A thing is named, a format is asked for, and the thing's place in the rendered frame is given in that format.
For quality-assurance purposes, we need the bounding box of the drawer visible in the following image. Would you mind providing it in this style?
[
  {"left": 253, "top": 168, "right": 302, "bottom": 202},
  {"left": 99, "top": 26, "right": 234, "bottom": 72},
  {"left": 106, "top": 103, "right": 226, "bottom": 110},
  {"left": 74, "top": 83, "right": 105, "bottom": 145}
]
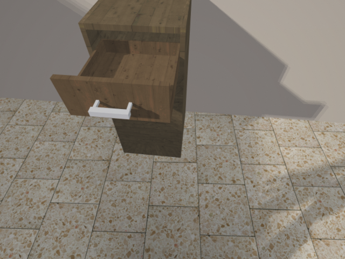
[{"left": 50, "top": 39, "right": 180, "bottom": 123}]

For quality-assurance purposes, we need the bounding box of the cabinet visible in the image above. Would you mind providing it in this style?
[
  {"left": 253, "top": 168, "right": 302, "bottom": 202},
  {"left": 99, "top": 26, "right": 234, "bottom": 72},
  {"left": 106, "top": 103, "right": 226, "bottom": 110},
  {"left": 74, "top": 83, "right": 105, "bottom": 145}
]
[{"left": 78, "top": 0, "right": 191, "bottom": 158}]

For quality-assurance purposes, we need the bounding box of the handle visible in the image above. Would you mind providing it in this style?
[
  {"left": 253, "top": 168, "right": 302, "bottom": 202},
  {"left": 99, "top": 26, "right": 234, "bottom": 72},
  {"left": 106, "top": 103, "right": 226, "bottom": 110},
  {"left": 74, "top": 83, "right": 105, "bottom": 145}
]
[{"left": 88, "top": 100, "right": 133, "bottom": 119}]

